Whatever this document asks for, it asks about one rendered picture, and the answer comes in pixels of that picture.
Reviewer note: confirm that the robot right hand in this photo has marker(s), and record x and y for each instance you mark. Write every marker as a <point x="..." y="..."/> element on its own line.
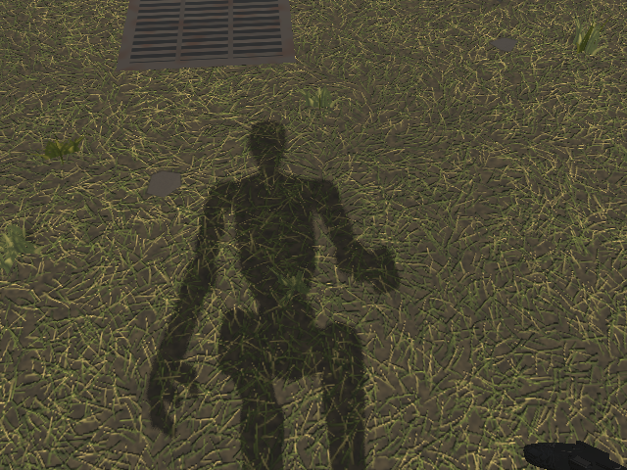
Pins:
<point x="560" y="456"/>

